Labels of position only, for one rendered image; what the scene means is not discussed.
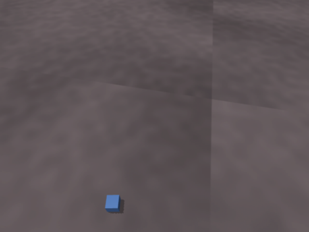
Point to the cube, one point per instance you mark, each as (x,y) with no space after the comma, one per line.
(113,203)

